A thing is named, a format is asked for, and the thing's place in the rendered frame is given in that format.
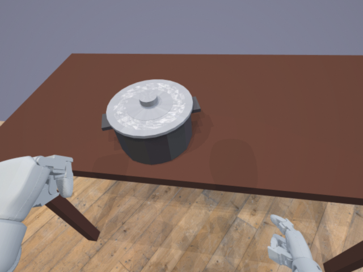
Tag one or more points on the right robot hand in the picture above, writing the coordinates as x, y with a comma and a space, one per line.
285, 250

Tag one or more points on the lid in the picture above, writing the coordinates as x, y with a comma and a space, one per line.
128, 117

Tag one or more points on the left robot forearm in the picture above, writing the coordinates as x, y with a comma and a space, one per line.
11, 237

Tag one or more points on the right robot forearm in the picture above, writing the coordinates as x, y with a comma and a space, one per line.
305, 265

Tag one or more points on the pot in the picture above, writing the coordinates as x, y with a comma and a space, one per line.
160, 149

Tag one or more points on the table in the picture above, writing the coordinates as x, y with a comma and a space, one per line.
274, 125

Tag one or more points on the left robot hand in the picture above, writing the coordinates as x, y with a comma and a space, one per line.
27, 182

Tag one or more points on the knob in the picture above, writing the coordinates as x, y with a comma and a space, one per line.
148, 98

